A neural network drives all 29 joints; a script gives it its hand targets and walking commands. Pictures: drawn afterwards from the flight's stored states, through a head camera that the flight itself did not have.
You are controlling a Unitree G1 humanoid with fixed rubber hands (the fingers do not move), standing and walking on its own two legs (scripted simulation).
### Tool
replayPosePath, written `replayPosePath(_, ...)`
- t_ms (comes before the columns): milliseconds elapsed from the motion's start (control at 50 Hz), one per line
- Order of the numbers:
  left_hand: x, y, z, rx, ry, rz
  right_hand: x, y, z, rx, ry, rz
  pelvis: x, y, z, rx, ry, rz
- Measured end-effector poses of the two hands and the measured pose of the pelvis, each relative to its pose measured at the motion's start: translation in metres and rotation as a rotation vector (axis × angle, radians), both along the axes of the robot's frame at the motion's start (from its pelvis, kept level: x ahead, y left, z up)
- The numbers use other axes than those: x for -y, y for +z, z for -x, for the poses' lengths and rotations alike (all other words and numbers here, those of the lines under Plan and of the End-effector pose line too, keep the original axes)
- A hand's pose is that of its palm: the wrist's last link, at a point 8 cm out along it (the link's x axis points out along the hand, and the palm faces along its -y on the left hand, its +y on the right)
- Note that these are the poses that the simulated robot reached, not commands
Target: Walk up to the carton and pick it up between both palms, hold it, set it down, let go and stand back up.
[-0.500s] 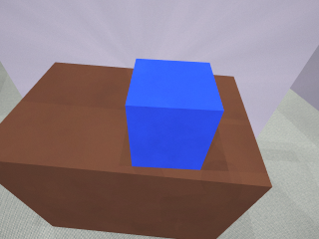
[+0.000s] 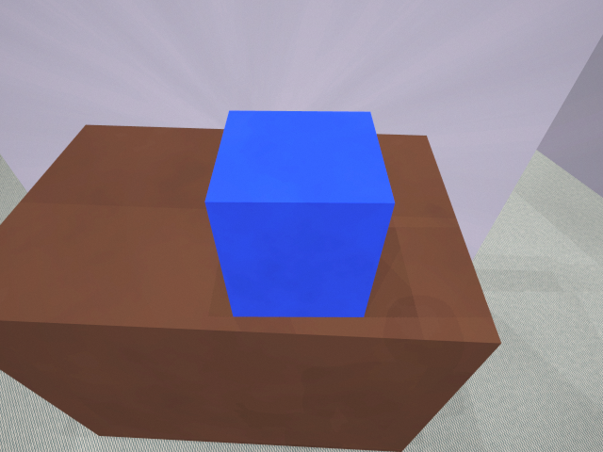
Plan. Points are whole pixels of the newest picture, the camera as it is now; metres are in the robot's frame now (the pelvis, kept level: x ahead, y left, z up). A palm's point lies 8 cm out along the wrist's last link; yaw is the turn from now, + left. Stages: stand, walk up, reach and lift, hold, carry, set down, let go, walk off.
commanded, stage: walk up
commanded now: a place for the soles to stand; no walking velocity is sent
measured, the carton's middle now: (299, 218) +0.45 +0.02 +0.08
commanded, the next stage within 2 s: reach and lift in 1.06 s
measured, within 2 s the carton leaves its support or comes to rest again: neither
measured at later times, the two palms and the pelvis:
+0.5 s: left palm out of the picture +0.07 +0.26 -0.10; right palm out of the picture +0.05 -0.25 -0.11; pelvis +0.00 +0.01 +0.00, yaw -2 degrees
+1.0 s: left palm out of the picture +0.11 +0.26 -0.10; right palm out of the picture +0.05 -0.25 -0.11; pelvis +0.01 +0.01 +0.00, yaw -5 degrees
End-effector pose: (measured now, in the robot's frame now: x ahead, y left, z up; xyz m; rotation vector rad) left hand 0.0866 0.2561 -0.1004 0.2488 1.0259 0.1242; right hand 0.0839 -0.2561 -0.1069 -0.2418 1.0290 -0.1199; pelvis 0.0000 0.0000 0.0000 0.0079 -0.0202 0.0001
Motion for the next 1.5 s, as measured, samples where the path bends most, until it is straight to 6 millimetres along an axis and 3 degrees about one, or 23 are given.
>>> replayPosePath(200, -0.002, -0.003, 0.007, -0.023, -0.006, 0.001, -0.001, -0.001, 0.022, -0.033, -0.016, -0.003, -0.001, 0.001, 0.005, 0.003, -0.007, 0.000)
replayPosePath(480, -0.007, -0.004, 0.017, -0.057, -0.003, -0.009, -0.008, -0.006, 0.029, -0.048, -0.038, -0.016, -0.006, 0.000, 0.001, 0.001, -0.031, -0.001)
replayPosePath(840, -0.006, -0.003, -0.015, -0.014, -0.057, -0.018, -0.008, -0.007, 0.023, -0.026, -0.081, -0.010, -0.010, -0.003, -0.007, 0.005, -0.071, -0.003)
replayPosePath(1080, -0.003, -0.002, -0.023, -0.013, -0.096, -0.020, -0.004, -0.009, 0.039, -0.045, -0.120, -0.008, -0.011, -0.003, -0.005, 0.009, -0.104, -0.008)
replayPosePath(1140, -0.006, -0.009, -0.034, -0.086, -0.048, -0.052, 0.000, -0.020, 0.031, -0.021, -0.099, -0.012, -0.011, -0.009, 0.005, 0.000, -0.070, 0.003)
replayPosePath(1200, -0.002, -0.007, -0.057, -0.084, -0.033, -0.061, 0.001, -0.026, 0.008, 0.024, -0.063, -0.022, -0.010, -0.013, 0.017, 0.004, -0.049, 0.010)
replayPosePath(1300, 0.019, 0.023, -0.088, 0.066, -0.064, -0.012, -0.002, -0.001, -0.028, 0.218, -0.051, -0.026, -0.006, -0.006, 0.022, 0.026, -0.046, 0.013)
replayPosePath(1380, 0.031, 0.042, -0.090, 0.154, -0.064, 0.033, -0.006, 0.026, -0.037, 0.301, -0.047, -0.025, -0.002, 0.005, 0.016, 0.055, -0.042, 0.009)
replayPosePath(1500, 0.025, 0.040, -0.072, 0.124, -0.035, 0.037, -0.013, 0.045, -0.035, 0.317, -0.057, -0.007, -0.001, 0.011, 0.017, 0.105, -0.044, 0.010)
